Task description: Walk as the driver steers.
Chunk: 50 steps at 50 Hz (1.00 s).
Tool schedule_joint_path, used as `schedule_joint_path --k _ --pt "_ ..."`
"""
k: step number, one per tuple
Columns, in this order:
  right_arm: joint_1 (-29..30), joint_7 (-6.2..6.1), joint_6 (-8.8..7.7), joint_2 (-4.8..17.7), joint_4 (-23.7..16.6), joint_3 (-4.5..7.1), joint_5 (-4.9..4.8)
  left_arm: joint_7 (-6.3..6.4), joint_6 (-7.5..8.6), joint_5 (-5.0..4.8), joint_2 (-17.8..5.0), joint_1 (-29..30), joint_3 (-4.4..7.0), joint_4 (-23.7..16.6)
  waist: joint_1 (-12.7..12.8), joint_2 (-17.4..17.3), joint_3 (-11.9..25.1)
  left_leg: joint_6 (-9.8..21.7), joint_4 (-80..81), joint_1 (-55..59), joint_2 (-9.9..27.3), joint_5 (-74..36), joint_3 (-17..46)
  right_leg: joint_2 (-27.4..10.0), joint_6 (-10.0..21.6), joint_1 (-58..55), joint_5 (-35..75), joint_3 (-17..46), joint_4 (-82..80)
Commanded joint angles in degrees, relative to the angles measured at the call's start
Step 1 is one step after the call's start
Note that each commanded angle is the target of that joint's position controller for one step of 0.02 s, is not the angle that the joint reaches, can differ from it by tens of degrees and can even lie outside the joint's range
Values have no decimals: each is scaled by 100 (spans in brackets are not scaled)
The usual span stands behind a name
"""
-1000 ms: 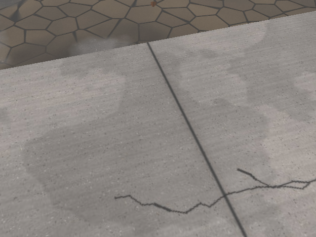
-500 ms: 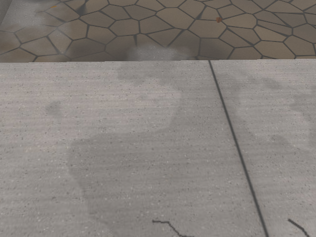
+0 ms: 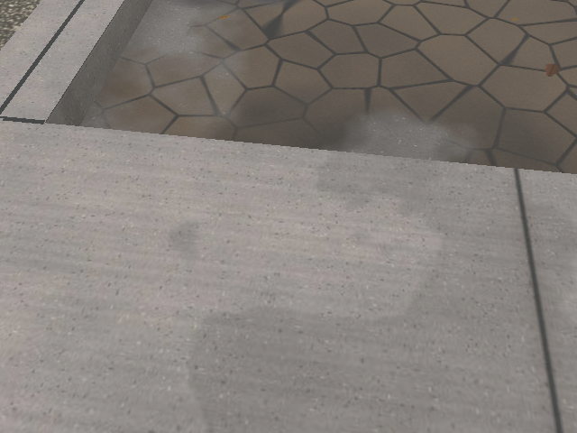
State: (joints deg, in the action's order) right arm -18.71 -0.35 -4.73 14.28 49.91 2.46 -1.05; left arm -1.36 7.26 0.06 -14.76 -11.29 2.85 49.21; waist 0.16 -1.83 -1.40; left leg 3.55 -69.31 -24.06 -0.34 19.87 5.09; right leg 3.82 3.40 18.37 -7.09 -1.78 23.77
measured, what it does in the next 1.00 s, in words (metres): walks ahead, turning right: left foot, then right foot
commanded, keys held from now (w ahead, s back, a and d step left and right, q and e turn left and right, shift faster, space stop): w+e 0.34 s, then e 0.50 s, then no key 0.12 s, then q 0.04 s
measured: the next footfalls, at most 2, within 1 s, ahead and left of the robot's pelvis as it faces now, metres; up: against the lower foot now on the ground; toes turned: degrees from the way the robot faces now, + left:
left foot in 0.32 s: +0.35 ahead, +0.14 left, +0.00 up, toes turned -9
right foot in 0.80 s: +0.38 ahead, -0.12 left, +0.00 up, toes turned -21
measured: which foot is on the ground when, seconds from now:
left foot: up 0.00-0.30, down 0.32-0.80, up 0.82-1.00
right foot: down 0.00-0.32, up 0.34-0.78, down 0.80-1.00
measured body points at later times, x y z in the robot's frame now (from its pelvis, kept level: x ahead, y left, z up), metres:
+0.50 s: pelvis +0.26 +0.05 +0.01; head +0.29 +0.06 +0.45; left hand +0.39 +0.31 -0.12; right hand +0.34 -0.24 -0.09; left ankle +0.31 +0.14 -0.74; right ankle +0.20 -0.09 -0.65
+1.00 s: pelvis +0.35 -0.01 +0.00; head +0.38 -0.06 +0.45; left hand +0.63 +0.14 -0.08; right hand +0.34 -0.33 -0.12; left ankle +0.42 +0.13 -0.66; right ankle +0.37 -0.11 -0.74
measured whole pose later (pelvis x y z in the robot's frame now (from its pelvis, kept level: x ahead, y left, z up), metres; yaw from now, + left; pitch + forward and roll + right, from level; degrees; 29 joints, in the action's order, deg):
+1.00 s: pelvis +0.35 -0.01 +0.00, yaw -29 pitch +3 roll +1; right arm -6.7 -1.7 0.0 17.5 44.0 3.6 0.1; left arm -0.2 -0.5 0.5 -15.9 -8.6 3.5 35.0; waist 0.0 -1.7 -2.4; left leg -3.7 -61.0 -31.8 2.2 23.9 1.5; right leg 3.1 4.0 22.8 -7.2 1.7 26.8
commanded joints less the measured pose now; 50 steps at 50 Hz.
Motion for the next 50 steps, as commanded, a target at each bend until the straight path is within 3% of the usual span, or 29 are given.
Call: schedule_joint_path --k 1,5,8,11,14,15,16,17,18,19,20,21,22,23,25,30,33,37,38,39,40,41,42,43,44,45,46,48,50 --pt "-91 -18 -89 322 -441 97 78 -39 41 16 -403 -126 34 -181 -136 500 216 -29 268 -1015 663 -366 63 -1513 1131 -745 79 1985 -1529" --pt "712 -49 -130 202 -778 6 176 62 -11 -84 -768 -514 127 -71 2 429 -8 -296 1942 -1119 662 -1161 -183 -1365 1185 -461 536 1514 -1709" --pt "1379 3 -184 199 -924 -35 114 121 -85 -143 -903 -816 157 -5 212 526 -17 -442 3186 -577 359 -2057 -307 -1164 969 -327 583 1243 -1544" --pt "1844 58 -232 352 -1085 -13 26 142 -159 -198 -900 -1185 150 90 349 624 -18 -490 3749 -279 197 -2211 -243 -1310 886 -568 258 1529 -1270" --pt "1749 86 -304 641 -1136 96 2 187 -249 -191 -967 -1140 181 48 116 727 59 -353 4241 283 156 -1753 -173 -1441 683 -840 -134 1943 -771" --pt "1372 67 -318 743 -1035 161 11 200 -276 -172 -905 -1098 165 13 -96 729 198 -253 4405 824 150 -1557 -227 -1304 573 -768 -41 1929 -407" --pt "678 23 -342 972 -901 265 65 196 -276 -131 -702 -1015 100 -74 -432 615 603 -47 4445 1849 446 -1417 -13 -968 392 -400 111 1745 487" --pt "-364 -26 -323 1407 -782 381 119 189 -256 2 -270 -964 -36 -268 -818 -241 1481 303 4434 3322 1608 -1194 1065 -472 143 487 -973 1142 2380" --pt "-492 19 -222 1726 -703 452 202 205 -172 -176 37 -1647 -115 -471 -404 -2079 1866 1072 4990 4405 2689 -779 3388 55 -66 2306 -2763 654 3957" --pt "-215 41 -235 1106 -843 314 201 247 -196 -253 -605 -1576 34 -344 -430 -1205 1425 992 5064 3911 2537 -1124 3364 -289 -137 2684 -2557 1104 4751" --pt "136 44 -239 785 -922 219 181 260 -257 -227 -823 -1226 126 -398 -356 -670 946 820 4923 3273 2362 -2351 2259 -429 -178 2651 -2135 1092 4896" --pt "530 80 -228 646 -970 163 191 281 -345 -166 -759 -1137 152 -395 -149 -264 773 726 4919 2655 2076 -3528 1438 -618 -288 2305 -1860 950 4816" --pt "777 105 -203 547 -952 152 183 286 -424 -100 -695 -1073 187 -443 3 -254 583 688 4980 2214 1870 -4093 917 -760 -347 2142 -1660 873 4595" --pt "911 104 -199 512 -921 145 198 261 -512 -112 -565 -1098 197 -472 118 -422 481 640 5113 1833 1665 -4301 443 -853 -393 1858 -1483 758 4455" --pt "987 61 -200 616 -848 192 221 220 -632 -140 -367 -975 177 -630 173 -561 390 749 5359 1532 1529 -4565 -100 -799 -502 1759 -1075 536 4186" --pt "1040 -142 -18 949 -752 305 141 81 -695 -77 -249 -260 125 -1124 34 -366 485 819 5471 1588 1605 -4335 -832 -845 -515 1490 45 297 2614" --pt "1038 -162 78 1085 -706 339 68 -48 -721 -62 -360 126 165 -1369 -71 -357 493 727 5288 1693 1647 -3984 -1083 -774 -394 1169 232 130 1933" --pt "1004 -147 189 1267 -654 413 -80 -146 -776 -64 -549 328 271 -1672 -63 -430 460 525 4590 2042 1824 -3834 -1084 -609 -90 948 -393 -71 1229" --pt "1048 -158 217 1255 -653 416 -117 -142 -767 -62 -583 136 312 -1653 74 -371 538 379 4139 2024 1703 -3940 -1222 -455 35 560 -152 -200 742" --pt "836 -153 231 1123 -593 391 -91 -81 -747 -32 -802 -280 424 -1549 221 -81 774 134 3281 1795 1362 -3855 -1442 -237 228 -242 547 -197 256" --pt "608 -126 213 929 -687 316 111 65 -743 6 -1489 -746 626 -1562 324 996 1206 -333 1728 603 884 -2249 -1674 -1201 683 -1628 3173 1156 215" --pt "421 -73 183 572 -936 155 347 123 -734 108 -1948 -652 641 -1756 11 2014 1654 -732 -65 -1248 -53 2102 -1215 -2577 1999 -2762 4640 3322 297" --pt "681 -12 186 896 -883 227 187 63 -694 85 -1522 -701 530 -1796 373 1225 2200 -691 -645 -1414 14 1987 -120 -2577 2136 -2615 3748 3383 -4" --pt "907 0 227 1012 -941 255 18 48 -651 44 -1283 -327 444 -1831 262 891 1684 -600 -632 -1584 188 1518 -96 -2332 1802 -2156 3111 2734 -89" --pt "927 -55 286 956 -866 257 50 72 -657 -57 -1047 -20 382 -1825 111 473 1307 -595 -266 -1583 354 1069 -119 -1974 1393 -1686 2362 2257 -150" --pt "987 -124 356 963 -845 270 118 102 -694 -96 -901 215 319 -1857 19 442 1093 -632 91 -1400 440 766 -128 -1773 1186 -1209 1921 2015 -252" --pt "896 -143 417 936 -828 275 143 118 -717 -43 -903 376 296 -1880 -120 577 1025 -672 197 -959 383 513 -234 -1589 1132 -678 1906 1778 -338" --pt "678 -160 471 779 -770 243 127 142 -713 59 -925 443 292 -1874 -214 754 1044 -740 613 -544 271 299 -330 -1446 1142 -350 1885 1559 -425" --pt "605 -181 500 606 -704 171 112 178 -672 82 -749 470 223 -1803 -193 792 1115 -778 1275 -258 347 149 -310 -1435 1113 -342 1596 1375 -443"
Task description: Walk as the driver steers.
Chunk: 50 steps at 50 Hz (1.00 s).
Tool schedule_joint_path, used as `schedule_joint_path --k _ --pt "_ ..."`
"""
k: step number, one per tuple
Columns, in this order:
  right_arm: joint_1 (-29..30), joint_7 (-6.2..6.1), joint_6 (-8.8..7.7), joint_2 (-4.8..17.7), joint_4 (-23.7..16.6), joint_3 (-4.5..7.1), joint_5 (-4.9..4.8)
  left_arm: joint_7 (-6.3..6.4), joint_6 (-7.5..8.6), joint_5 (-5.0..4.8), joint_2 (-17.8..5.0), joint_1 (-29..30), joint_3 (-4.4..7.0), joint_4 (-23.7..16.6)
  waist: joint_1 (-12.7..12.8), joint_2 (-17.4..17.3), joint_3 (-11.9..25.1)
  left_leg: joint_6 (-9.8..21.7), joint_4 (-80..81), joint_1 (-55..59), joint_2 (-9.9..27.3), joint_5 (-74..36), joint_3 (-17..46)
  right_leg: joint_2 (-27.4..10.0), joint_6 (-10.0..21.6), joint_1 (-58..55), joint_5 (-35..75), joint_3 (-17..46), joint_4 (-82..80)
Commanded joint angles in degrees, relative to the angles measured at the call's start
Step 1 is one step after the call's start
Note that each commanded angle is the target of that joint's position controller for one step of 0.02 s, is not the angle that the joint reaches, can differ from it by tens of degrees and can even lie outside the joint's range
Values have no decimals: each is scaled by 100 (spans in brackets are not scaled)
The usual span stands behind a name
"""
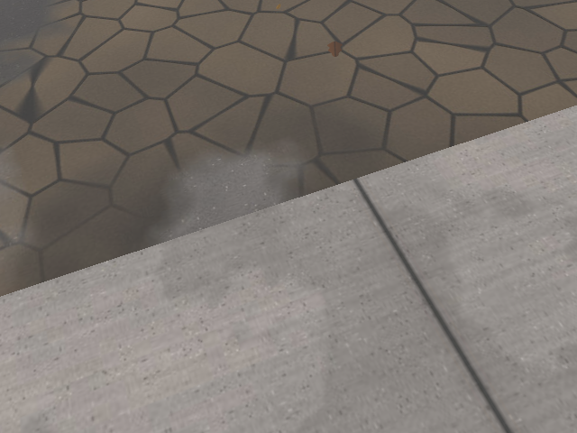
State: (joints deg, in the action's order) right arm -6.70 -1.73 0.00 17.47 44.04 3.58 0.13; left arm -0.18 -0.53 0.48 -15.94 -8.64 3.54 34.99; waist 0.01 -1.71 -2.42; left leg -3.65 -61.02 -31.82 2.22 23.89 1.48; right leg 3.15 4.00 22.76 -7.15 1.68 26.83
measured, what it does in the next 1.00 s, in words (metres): steps to the left, turning left: left foot, then left foot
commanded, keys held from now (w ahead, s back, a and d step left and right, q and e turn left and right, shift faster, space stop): q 0.38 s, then w+q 0.34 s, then w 0.04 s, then w+e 0.24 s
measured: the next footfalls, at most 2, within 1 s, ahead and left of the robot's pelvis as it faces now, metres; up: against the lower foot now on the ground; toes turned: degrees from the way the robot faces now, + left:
left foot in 0.18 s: +0.05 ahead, +0.16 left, +0.00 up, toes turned +3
left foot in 0.80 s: +0.09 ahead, +0.24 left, +0.00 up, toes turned +25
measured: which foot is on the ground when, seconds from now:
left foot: up 0.00-0.16, down 0.18-0.40, up 0.42-0.78, down 0.80-1.00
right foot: down 0.00-0.78, up 0.80-1.00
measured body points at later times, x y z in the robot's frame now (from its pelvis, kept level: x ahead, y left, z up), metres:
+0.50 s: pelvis +0.02 +0.02 +0.00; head +0.04 +0.02 +0.45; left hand +0.09 +0.32 -0.10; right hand +0.22 -0.22 -0.10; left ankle -0.01 +0.15 -0.68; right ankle +0.04 -0.08 -0.74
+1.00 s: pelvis +0.13 +0.16 +0.01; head +0.14 +0.19 +0.46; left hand +0.14 +0.46 -0.11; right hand +0.30 -0.06 -0.09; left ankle +0.06 +0.22 -0.74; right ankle +0.24 +0.02 -0.64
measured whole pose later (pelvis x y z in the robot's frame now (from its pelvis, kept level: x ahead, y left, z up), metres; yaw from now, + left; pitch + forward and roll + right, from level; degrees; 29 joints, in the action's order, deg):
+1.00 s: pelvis +0.13 +0.16 +0.01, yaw +21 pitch +2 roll +0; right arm -19.8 1.2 -4.6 13.7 41.1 2.6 0.8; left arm -1.3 3.2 -1.6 -17.1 -13.6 4.2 43.9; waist -0.9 2.6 0.8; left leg 3.7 -20.8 -8.2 -1.6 15.1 -5.2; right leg -5.1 0.5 39.4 -8.2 2.2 65.1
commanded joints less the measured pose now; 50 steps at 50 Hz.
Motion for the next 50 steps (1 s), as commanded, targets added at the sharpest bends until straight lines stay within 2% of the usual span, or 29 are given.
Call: schedule_joint_path --k 1,3,5,8,9,10,11,12,14,17,19,20,21,22,23,24,25,27,31,35,38,39,40,41,42,43,45,47,50 --pt "-565 -38 39 192 -101 15 -3 75 120 55 -513 242 109 -334 -141 808 1226 -49 827 757 158 -358 60 -1342 1011 -705 1255 936 -775" --pt "-454 3 51 137 -100 -29 -13 79 137 122 -375 167 40 -165 -2 937 1140 -17 1438 1197 211 -509 26 -1360 972 -533 338 891 -887" --pt "-371 43 48 280 -148 0 -42 60 134 150 -497 134 50 -27 65 1001 877 63 1870 1401 126 -534 -88 -1421 932 -410 -544 995 -945" --pt "-435 87 13 414 -212 36 4 113 89 27 -654 121 81 84 -55 831 538 355 2977 1639 -49 -1084 -288 -1361 617 -437 -1041 1022 -705" --pt "-428 92 3 541 -285 48 61 149 91 7 -646 -13 86 135 -19 638 483 505 3213 1658 125 -1634 0 -1251 375 -474 -1000 942 -468" --pt "-394 74 -5 863 -365 111 79 180 110 73 -601 -195 92 102 214 21 490 702 3281 1610 546 -2502 558 -834 94 -428 -1115 537 58" --pt "-390 70 11 983 -299 191 -33 202 135 111 -452 -183 87 60 295 -795 441 1032 3605 1317 726 -2033 1029 -271 -208 -447 -1114 -234 482" --pt "-337 79 4 868 -378 186 -19 232 130 102 -428 188 96 2 108 -1058 234 1223 3992 1076 908 -1598 1527 -64 -341 -404 -910 -444 883" --pt "-308 50 -43 773 -459 173 40 251 84 34 -337 361 133 -64 28 -1224 244 1332 4080 1316 1061 -1808 1926 -22 -274 -191 -927 -299 1129" --pt "-219 17 -81 752 -616 211 -79 181 105 30 -224 156 165 -73 102 -1058 551 1297 3608 1700 912 -2612 1926 -76 -134 -371 -891 -149 814" --pt "-217 3 -27 644 -775 213 -110 146 126 31 -383 -135 244 -39 121 -557 842 1004 3076 1276 518 -2166 1686 -497 -7 -1247 254 67 338" --pt "-331 3 -2 466 -848 175 -140 133 105 55 -611 -359 330 26 84 337 1018 707 2469 553 20 -1062 1054 -991 247 -1827 -62 508 19" --pt "-288 16 15 347 -929 138 -168 109 94 38 -781 -625 382 69 228 1404 900 485 1527 -371 -522 334 294 -1837 810 -2154 -929 1773 -772" --pt "-60 40 6 524 -1077 197 -136 105 167 51 -820 -857 369 90 383 1582 700 401 149 -1151 -258 1068 287 -2719 1336 -2230 -1538 2877 -1308" --pt "-5 77 15 655 -1076 271 -152 135 253 55 -702 -794 306 55 296 920 499 438 -554 -1398 -34 824 569 -2751 1376 -2026 -2211 2909 -1441" --pt "-109 109 40 621 -1037 283 -159 169 314 -19 -688 -518 295 29 114 672 269 419 -699 -1499 96 409 600 -2529 1162 -1857 -2492 2476 -1523" --pt "-155 127 46 535 -1011 267 -149 201 358 -78 -697 -337 294 23 53 692 137 373 -643 -1581 197 48 587 -2325 956 -1809 -2465 2063 -1634" --pt "-110 180 16 392 -1018 220 -129 220 403 -50 -729 -360 295 70 123 726 124 271 -408 -1301 259 -457 287 -1990 716 -1650 -1901 1207 -1785" --pt "243 314 -78 109 -1193 87 -129 173 474 -45 -905 -600 375 240 335 721 251 216 886 -557 306 -876 -103 -1842 620 -1570 -1133 150 -1767" --pt "254 394 -81 246 -1269 96 -153 49 459 -152 -1171 -623 466 377 328 904 208 379 1848 273 211 -552 -450 -2012 571 -1360 -1288 -219 -1598" --pt "-404 395 -69 321 -1031 167 -136 -33 397 -254 -1067 -543 416 501 -62 682 229 694 2763 1604 -155 -802 -842 -1973 366 -809 -1491 -538 -903" --pt "-1100 343 -78 516 -798 294 -156 -60 407 -175 -800 -662 299 578 -361 385 473 862 2968 2723 -386 -761 -795 -1723 209 -303 -984 -837 -11" --pt "-1939 263 -106 1001 -674 453 -133 -89 448 -13 -355 -504 119 478 -755 -766 705 1183 3623 3805 574 -653 775 -1213 -224 766 -1306 -1344 2155" --pt "-2015 239 -203 1723 -844 517 -73 -71 584 -30 -190 -380 54 73 -590 -1917 1005 2153 4598 4553 1956 246 3785 -405 -486 2759 -2727 -790 4075" --pt "-2002 301 -344 1279 -845 410 -72 -79 674 -262 -743 -100 166 111 -811 -837 997 2353 4844 4291 2189 532 3922 -651 -385 3183 -2426 0 4841" --pt "-1804 325 -416 971 -806 290 -46 -108 682 -360 -834 -50 198 119 -607 -811 655 2126 4739 3978 2012 419 3185 -869 -225 3333 -1863 83 4890" --pt "-1077 338 -460 514 -847 134 -29 -100 605 -193 -744 -237 187 356 -211 -495 298 1693 4829 3032 1464 -475 1872 -1196 -208 2767 -803 191 4323" --pt "-869 296 -543 423 -813 108 48 -128 478 -191 -644 -494 190 548 3 -519 230 1444 5062 2601 1172 -1673 993 -1155 -288 2230 -133 223 4112" --pt "-1127 214 -643 431 -613 143 116 -95 381 -223 -445 -362 157 606 -55 -168 144 1300 5129 2759 1058 -2936 147 -826 -406 2357 478 549 3577"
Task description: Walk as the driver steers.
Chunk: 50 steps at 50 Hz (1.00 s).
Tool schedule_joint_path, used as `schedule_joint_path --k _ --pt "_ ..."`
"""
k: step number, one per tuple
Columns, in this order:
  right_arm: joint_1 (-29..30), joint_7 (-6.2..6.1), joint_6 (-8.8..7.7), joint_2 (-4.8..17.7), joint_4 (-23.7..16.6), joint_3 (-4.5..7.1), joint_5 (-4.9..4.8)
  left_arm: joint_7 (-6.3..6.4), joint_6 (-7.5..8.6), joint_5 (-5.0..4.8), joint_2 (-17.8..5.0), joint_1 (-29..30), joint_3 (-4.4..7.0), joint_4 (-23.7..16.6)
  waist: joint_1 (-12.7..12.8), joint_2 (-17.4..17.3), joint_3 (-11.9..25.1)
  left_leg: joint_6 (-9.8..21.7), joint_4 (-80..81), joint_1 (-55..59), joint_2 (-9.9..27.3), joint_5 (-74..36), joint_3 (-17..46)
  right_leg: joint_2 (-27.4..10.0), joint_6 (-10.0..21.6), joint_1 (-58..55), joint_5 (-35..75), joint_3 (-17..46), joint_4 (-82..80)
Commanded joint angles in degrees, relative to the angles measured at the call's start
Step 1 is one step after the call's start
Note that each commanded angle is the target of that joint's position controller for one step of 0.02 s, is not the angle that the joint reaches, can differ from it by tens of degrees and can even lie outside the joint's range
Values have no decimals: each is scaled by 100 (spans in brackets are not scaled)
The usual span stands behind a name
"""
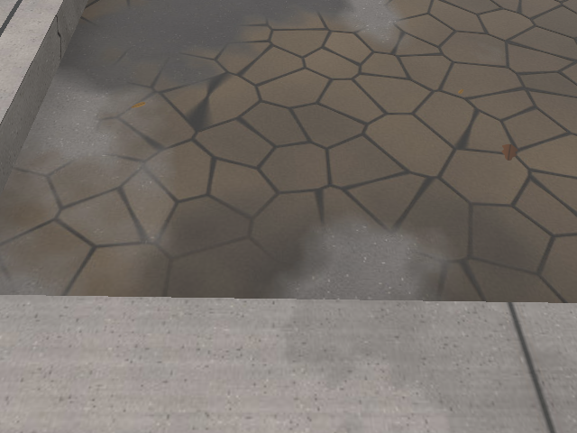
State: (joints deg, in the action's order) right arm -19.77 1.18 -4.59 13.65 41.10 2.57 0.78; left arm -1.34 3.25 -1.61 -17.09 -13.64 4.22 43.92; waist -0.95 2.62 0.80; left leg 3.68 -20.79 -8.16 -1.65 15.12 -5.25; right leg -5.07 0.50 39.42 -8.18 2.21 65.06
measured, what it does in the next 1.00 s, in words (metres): walks ahead, turning right: right foot, then left foot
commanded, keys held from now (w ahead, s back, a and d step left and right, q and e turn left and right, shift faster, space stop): w+e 1.00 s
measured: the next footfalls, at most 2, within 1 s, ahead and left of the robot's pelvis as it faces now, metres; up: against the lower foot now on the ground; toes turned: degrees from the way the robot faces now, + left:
right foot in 0.32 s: +0.32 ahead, -0.11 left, +0.00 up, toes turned -11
left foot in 0.76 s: +0.63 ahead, +0.02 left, +0.00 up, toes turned -29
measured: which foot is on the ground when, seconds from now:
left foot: down 0.00-0.32, up 0.34-0.74, down 0.76-1.00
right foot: up 0.00-0.30, down 0.32-0.76, up 0.78-1.00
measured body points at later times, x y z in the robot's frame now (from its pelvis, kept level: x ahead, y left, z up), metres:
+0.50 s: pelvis +0.27 -0.04 -0.01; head +0.30 -0.05 +0.44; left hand +0.45 +0.20 -0.12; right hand +0.36 -0.34 -0.10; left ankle +0.30 +0.13 -0.66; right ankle +0.28 -0.10 -0.74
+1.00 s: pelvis +0.54 -0.06 +0.00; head +0.56 -0.07 +0.45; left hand +0.82 +0.09 -0.10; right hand +0.45 -0.33 -0.11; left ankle +0.60 +0.03 -0.74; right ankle +0.50 -0.22 -0.66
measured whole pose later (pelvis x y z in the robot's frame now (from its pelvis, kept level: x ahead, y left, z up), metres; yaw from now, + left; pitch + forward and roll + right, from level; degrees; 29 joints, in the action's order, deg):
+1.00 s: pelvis +0.54 -0.06 +0.00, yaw -34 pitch +1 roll +2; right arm -18.9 0.2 -5.3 14.4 42.1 3.8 0.7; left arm -0.1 -0.1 -1.6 -17.9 -14.0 4.5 38.1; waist -2.5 2.7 -1.0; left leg 1.5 -21.8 -10.2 -0.7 12.4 -5.7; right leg -3.5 -0.2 37.5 -14.2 4.2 64.5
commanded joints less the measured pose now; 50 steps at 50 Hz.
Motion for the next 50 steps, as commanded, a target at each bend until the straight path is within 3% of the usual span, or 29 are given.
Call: schedule_joint_path --k 1,5,10,13,15,16,17,18,19,20,21,22,24,26,28,30,32,34,36,37,38,39,40,41,42,43,44,46,50 --pt "147 -110 -185 812 -261 244 40 20 9 0 -284 250 76 -323 30 -575 -220 506 1137 450 1412 -2250 613 94 -69 707 820 522 -630" --pt "64 -230 -172 896 -81 259 -22 -108 49 31 -74 907 -26 -488 -165 -626 -446 210 1405 488 1336 -2418 -28 217 -1 272 1663 18 -2124" --pt "-279 -307 -4 1045 218 310 -91 -324 78 15 41 1513 -105 -821 -329 -560 -641 114 893 1416 1592 -3993 -409 377 296 328 1096 -486 -2946" --pt "-253 -430 163 1301 216 374 -123 -369 41 -8 -185 1235 0 -903 -23 -970 -155 43 -288 1859 1665 -6863 -554 860 617 -414 102 -1015 -2906" --pt "49 -441 207 1447 127 397 -142 -271 8 -17 -710 -142 249 -674 791 -966 578 22 -2184 1243 1508 -7016 -621 1120 1001 -2401 203 -899 -3366" --pt "168 -425 117 1339 19 341 -109 -133 -64 39 -1077 -1025 384 -530 1227 -437 1061 -152 -3951 -218 1180 -4845 -580 481 1350 -4227 404 207 -3622" --pt "-481 -272 -59 430 -238 58 44 -66 -63 0 -1548 -870 459 -653 472 1225 1740 -610 -6471 -2983 -211 1606 50 -1194 2657 -6477 217 3555 -3775" --pt "-57 -148 -324 890 -355 121 -146 -44 -42 35 -1162 -996 339 -650 841 399 2274 -446 -6878 -3654 -114 1605 1379 -1401 2745 -6530 -670 4485 -4600" --pt "519 -108 -409 1070 -559 162 -370 -28 -7 56 -843 -820 262 -654 831 21 1373 -314 -6462 -3877 218 1166 1405 -1183 2353 -5825 -762 3591 -4758" --pt "703 -127 -443 990 -649 134 -300 -46 25 35 -653 -394 194 -692 453 -571 562 -268 -5752 -3764 446 821 1274 -895 2086 -4727 -325 2941 -4893" --pt "710 -165 -406 1001 -606 170 -126 -37 57 25 -438 -33 130 -778 232 -612 306 -318 -5197 -3452 647 622 1216 -641 1926 -4046 159 2464 -4955" --pt "568 -160 -330 1022 -577 196 -53 -7 53 104 -412 153 104 -876 46 -406 103 -397 -5014 -3070 724 489 1184 -453 1917 -3422 604 2186 -5081" --pt "415 -169 -196 943 -582 186 7 43 61 117 -490 224 131 -875 -108 -243 3 -594 -4520 -2773 787 346 998 -276 1911 -2736 1166 1838 -5206" --pt "700 -201 -123 751 -709 97 45 115 47 109 -666 107 171 -796 -59 -189 -114 -779 -3712 -2614 746 -17 789 -78 1826 -2162 1537 1430 -5193" --pt "1163 -199 -108 548 -816 -2 67 180 -11 51 -755 -17 197 -720 128 -4 -123 -838 -2691 -2234 572 -956 653 274 1558 -1816 1236 1072 -5008" --pt "1578 -170 -134 530 -889 -20 3 212 -74 19 -762 -292 197 -641 394 136 -5 -858 -1841 -1877 297 -1774 604 370 1368 -1823 827 1116 -4797" --pt "1801 -121 -166 630 -991 21 -83 220 -130 -17 -769 -537 195 -549 506 224 83 -829 -1378 -1771 160 -1816 723 237 1292 -2120 381 1487 -4529" --pt "1764 -61 -218 843 -1028 132 -132 234 -142 -23 -755 -618 187 -523 430 307 141 -681 -1066 -1668 144 -1457 911 15 1192 -2517 -94 1993 -4178" --pt "1302 -44 -260 930 -941 239 -156 230 -142 -1 -692 -474 177 -563 104 468 175 -423 -809 -1054 128 -1105 879 -20 1020 -2564 -296 2236 -3765" --pt "803 -68 -283 1054 -847 319 -106 219 -123 29 -484 -454 113 -602 -159 429 387 -221 -729 -279 295 -1022 949 205 824 -2357 -232 2081 -3158" --pt "-69 -115 -310 1404 -771 419 3 187 -101 107 -30 -515 -38 -708 -480 -364 1082 196 -637 1050 1399 -679 2053 622 549 -1715 -1016 1492 -1327" --pt "-437 -69 -230 1864 -589 521 73 168 -41 -72 143 -1363 -119 -871 -59 -2420 1750 1169 153 2410 2674 1039 4990 1203 234 38 -2799 789 461" --pt "-269 -57 -201 1297 -700 423 -58 182 -49 -138 -497 -1282 5 -700 -227 -1736 1302 1139 471 2220 2679 2561 5473 722 120 804 -2362 856 1246" --pt "-80 -99 -158 997 -717 337 -99 179 -88 -109 -774 -631 96 -779 -390 -1122 588 894 485 1646 2413 2322 4490 558 52 990 -1784 725 1478" --pt "154 -118 -121 927 -706 296 -50 193 -122 -35 -756 -321 113 -841 -331 -695 222 747 478 1002 2136 1423 3633 393 12 794 -1372 604 1354" --pt "335 -128 -96 818 -657 257 -9 184 -129 15 -691 -179 134 -905 -217 -722 -46 684 553 534 1862 755 3008 255 -8 651 -1101 638 1051" --pt "448 -141 -107 733 -618 228 29 149 -157 -15 -591 -240 136 -912 -74 -889 -170 592 672 175 1664 299 2471 106 -13 364 -943 609 815" --pt "456 -122 -158 638 -481 228 -18 121 -229 -34 -384 -292 105 -887 -15 -991 -164 632 869 8 1540 -228 1861 24 -35 179 -842 422 519" --pt "366 -103 -178 898 -197 344 4 103 -294 28 -212 167 37 -1016 -77 -690 -274 761 1061 218 1684 -1112 1172 -92 -99 481 -201 437 -507"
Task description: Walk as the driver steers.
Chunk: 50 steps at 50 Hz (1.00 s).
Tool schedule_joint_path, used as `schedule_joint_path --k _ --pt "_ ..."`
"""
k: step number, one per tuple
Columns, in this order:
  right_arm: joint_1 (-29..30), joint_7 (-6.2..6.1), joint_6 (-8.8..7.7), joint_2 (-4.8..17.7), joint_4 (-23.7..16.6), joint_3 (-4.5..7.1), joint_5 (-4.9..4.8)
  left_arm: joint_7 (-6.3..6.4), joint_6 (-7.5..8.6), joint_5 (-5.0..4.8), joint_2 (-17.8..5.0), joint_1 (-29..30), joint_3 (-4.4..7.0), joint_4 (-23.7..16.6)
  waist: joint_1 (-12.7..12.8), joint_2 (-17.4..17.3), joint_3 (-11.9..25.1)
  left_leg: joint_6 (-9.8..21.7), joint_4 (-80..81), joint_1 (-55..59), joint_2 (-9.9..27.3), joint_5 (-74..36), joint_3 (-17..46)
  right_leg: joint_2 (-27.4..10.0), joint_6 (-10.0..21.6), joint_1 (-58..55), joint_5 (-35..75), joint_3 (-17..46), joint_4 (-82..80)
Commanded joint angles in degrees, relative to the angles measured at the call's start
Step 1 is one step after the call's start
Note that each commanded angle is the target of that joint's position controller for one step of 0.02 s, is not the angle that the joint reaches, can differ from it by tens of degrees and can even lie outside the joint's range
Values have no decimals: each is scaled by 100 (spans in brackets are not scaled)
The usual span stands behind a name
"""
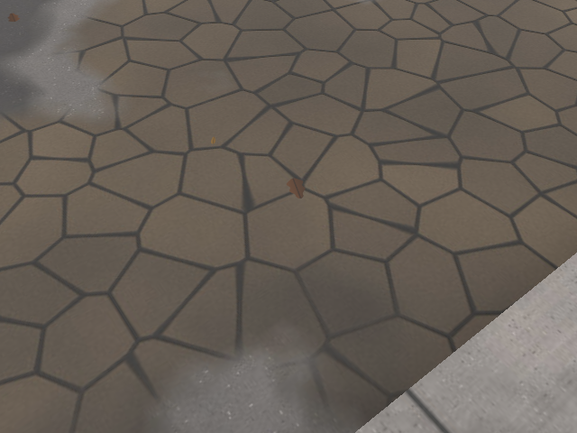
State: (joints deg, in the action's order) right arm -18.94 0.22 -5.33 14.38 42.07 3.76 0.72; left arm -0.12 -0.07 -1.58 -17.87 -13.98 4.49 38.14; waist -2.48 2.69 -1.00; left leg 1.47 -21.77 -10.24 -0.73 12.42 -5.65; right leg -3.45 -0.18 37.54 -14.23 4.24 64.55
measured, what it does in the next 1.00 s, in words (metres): goes down: right foot, then left foot 0.17 m lower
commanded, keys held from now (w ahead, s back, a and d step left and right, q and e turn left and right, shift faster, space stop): w+e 0.16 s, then w+q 0.84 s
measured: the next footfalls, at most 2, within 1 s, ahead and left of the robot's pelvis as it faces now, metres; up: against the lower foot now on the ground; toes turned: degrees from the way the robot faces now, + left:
right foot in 0.26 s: +0.29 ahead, -0.17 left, +0.00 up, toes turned -10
left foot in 0.94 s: +0.63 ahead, +0.13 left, -0.17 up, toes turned +14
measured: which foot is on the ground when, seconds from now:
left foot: down 0.00-0.28, up 0.30-0.92, down 0.94-1.00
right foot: up 0.00-0.24, down 0.26-0.94, up 0.96-1.00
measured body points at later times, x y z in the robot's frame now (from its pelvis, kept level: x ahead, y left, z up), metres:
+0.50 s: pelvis +0.25 -0.08 +0.00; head +0.27 -0.10 +0.45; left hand +0.37 +0.17 -0.10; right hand +0.32 -0.38 -0.12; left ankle +0.30 +0.09 -0.66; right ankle +0.25 -0.16 -0.74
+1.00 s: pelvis +0.54 +0.01 -0.18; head +0.58 +0.02 +0.26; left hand +0.43 +0.27 -0.31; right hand +0.79 -0.19 -0.28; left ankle +0.59 +0.11 -0.91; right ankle +0.33 -0.17 -0.63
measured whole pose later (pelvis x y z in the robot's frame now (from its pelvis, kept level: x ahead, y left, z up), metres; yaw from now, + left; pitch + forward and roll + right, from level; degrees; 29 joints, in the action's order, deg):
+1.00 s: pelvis +0.54 +0.01 -0.18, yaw +12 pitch +3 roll -1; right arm -4.0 3.7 -1.9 16.2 43.3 4.3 -0.4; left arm 2.2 3.8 -1.6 -15.0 -26.9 3.8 48.6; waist 5.7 -1.3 -2.1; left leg 4.2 -31.4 -25.3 -0.9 9.4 -1.0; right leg -9.9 -5.7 16.2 -49.7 -5.0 102.9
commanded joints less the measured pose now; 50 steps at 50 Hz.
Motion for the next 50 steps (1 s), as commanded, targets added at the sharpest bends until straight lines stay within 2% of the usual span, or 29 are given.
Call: schedule_joint_path --k 1,5,9,11,12,13,14,15,16,17,18,20,22,24,25,26,27,30,32,37,40,43,44,45,46,47,48,49,50 --pt "307 -10 -90 874 -243 238 2 -48 52 24 -99 282 -10 -442 64 -675 -85 948 1155 497 1573 -1003 1001 -271 -19 628 680 194 -807" --pt "261 -56 -39 1067 -30 277 -71 -184 139 44 -26 912 -77 -549 -173 -619 -275 778 1170 489 1485 -1171 235 -199 90 140 1517 -267 -2099" --pt "-86 -64 70 1242 254 327 -247 -247 123 31 -55 1457 -72 -826 -284 -595 -419 739 998 1044 1741 -1433 59 -54 381 -61 843 -502 -2729" --pt "-91 -44 129 1401 382 323 -291 -257 166 52 -211 1175 24 -859 60 -615 -220 711 487 1160 1804 -3119 16 271 634 -871 375 -670 -3082" --pt "31 -45 166 1461 421 306 -318 -245 182 68 -393 470 152 -676 548 -597 157 606 -337 1068 1654 -4038 -185 506 779 -1903 598 -849 -3447" --pt "21 -55 163 1303 425 217 -278 -175 170 77 -763 -488 335 -380 979 -515 733 435 -1522 369 1399 -3944 -340 513 942 -3477 932 -726 -3377" --pt "-129 -31 123 823 265 29 -106 -57 150 138 -1335 -1337 466 -254 1141 407 1556 126 -3789 -1360 865 -1332 -418 -955 1516 -5367 811 1197 -3370" --pt "-489 18 -2 579 210 -92 -176 -111 209 99 -1320 -1129 361 -353 814 1279 2443 -34 -5308 -2520 -66 2153 632 -2044 2337 -5875 93 3673 -4382" --pt "29 41 -65 1246 154 117 -369 -162 245 72 -815 -869 207 -331 977 477 1795 7 -5489 -2933 184 1962 1220 -1889 2004 -5242 4 3041 -4651" --pt "308 51 -54 1240 56 143 -456 -189 297 99 -671 -664 154 -242 804 411 990 75 -5283 -3004 404 1603 1130 -1677 1729 -4468 451 2040 -4656" --pt "309 -7 -14 1104 115 140 -378 -206 367 90 -462 -336 91 -161 543 113 596 53 -4827 -2840 621 1187 1109 -1381 1495 -3846 1044 1386 -4696" --pt "69 -17 170 963 208 165 -245 -195 468 163 -197 32 36 -140 244 309 468 -12 -4414 -2356 798 666 1188 -1112 1336 -3223 1544 679 -4920" --pt "-195 -13 326 656 313 107 -195 -155 546 228 -249 -55 104 34 132 116 569 -129 -4425 -2079 702 442 1068 -1121 1484 -2963 2227 275 -5048" --pt "-136 -16 374 638 313 120 -147 -109 627 338 -444 -85 179 128 128 -134 480 -189 -4408 -2227 670 -343 1137 -1237 1500 -2868 2404 -16 -4991" --pt "101 -32 383 850 216 209 -187 -98 684 339 -410 -55 145 108 130 -259 246 -159 -4059 -2403 604 -911 1263 -1036 1314 -2718 1961 -303 -5109" --pt "393 -33 349 870 124 254 -225 8 727 251 -365 -23 147 184 114 -12 38 -110 -3639 -2651 651 -1282 1606 -1127 1040 -2847 1550 -287 -5116" --pt "476 -28 347 841 55 267 -250 96 734 209 -414 -32 144 218 99 89 -176 -106 -3076 -2663 519 -1892 1560 -897 926 -2606 1371 -585 -5143" --pt "591 79 361 718 0 268 -129 262 686 188 -287 -172 143 311 134 18 -111 -140 -2390 -2660 464 -3000 1604 -981 941 -2710 1031 -847 -4430" --pt "767 186 449 610 -150 227 -70 298 666 213 -265 -409 123 341 269 -26 -155 -104 -2413 -2884 491 -3131 1548 -1231 1027 -2701 755 -765 -4012" --pt "1640 409 557 541 -613 171 -81 350 525 246 -415 -915 177 289 864 -109 -537 -86 -2075 -4243 494 -2808 1532 -1751 896 -3419 291 -453 -2894" --pt "2187 588 496 307 -798 57 -195 489 368 232 -428 -1387 170 385 1241 -148 -663 -58 -1491 -4073 523 -3118 1079 -1848 632 -3359 151 -660 -2313" --pt "2154 678 468 189 -656 31 -284 461 287 122 -485 -1309 159 403 1236 -62 -793 27 -934 -3022 459 -3268 629 -1794 345 -2814 511 -1095 -1918" --pt "1940 637 447 228 -500 52 -285 428 281 70 -482 -1256 151 419 1136 -110 -711 46 -671 -2463 369 -3242 405 -1735 253 -2728 933 -1283 -1589" --pt "1368 533 477 400 -305 173 -221 379 291 71 -587 -1325 196 576 857 -168 -249 207 -651 -1332 174 -3276 282 -1577 278 -2699 1912 -1376 -877" --pt "628 432 455 643 54 312 -257 313 304 29 -592 -1291 163 559 447 20 104 268 -595 -336 -105 -3198 -75 -1535 204 -2399 2771 -1536 187" --pt "-297 306 459 953 342 479 -247 276 375 -59 -685 -990 188 738 -295 123 365 642 -159 1253 51 -3924 165 -1413 21 -1553 2476 -1528 1530" --pt "-906 224 416 1647 610 577 -37 246 496 18 -187 -1223 110 773 -523 -1446 409 1300 -678 3020 701 -5979 973 -169 -460 431 -3228 -1663 4831" --pt "-1079 232 255 1884 579 480 63 154 652 -2 -4 -1673 -85 549 -344 -1882 2124 2137 -2392 4894 1641 -7128 2129 -230 -612 1762 -3949 -521 6248" --pt "-1333 212 308 1571 471 426 -103 118 761 -89 -299 -1081 -92 197 -775 -1268 2899 2525 -1931 4895 1851 -5618 2756 -290 -635 2046 -3644 -17 5868"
